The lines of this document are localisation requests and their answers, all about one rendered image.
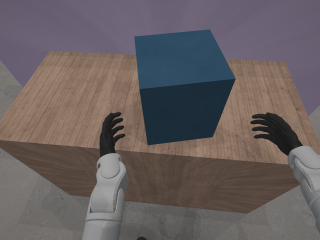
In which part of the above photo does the robot left forearm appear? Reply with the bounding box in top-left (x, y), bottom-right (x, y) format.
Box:
top-left (81, 153), bottom-right (129, 240)

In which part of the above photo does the robot right forearm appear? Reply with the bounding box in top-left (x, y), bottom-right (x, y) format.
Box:
top-left (287, 145), bottom-right (320, 233)

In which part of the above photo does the carton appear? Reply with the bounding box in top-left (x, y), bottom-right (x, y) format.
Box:
top-left (134, 29), bottom-right (236, 145)

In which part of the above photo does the pedestal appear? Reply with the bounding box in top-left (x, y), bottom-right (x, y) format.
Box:
top-left (0, 51), bottom-right (320, 214)

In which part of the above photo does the robot right hand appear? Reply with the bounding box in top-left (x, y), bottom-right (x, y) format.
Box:
top-left (250, 112), bottom-right (303, 156)

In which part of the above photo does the robot left hand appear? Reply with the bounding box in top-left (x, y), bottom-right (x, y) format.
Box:
top-left (99, 112), bottom-right (125, 157)

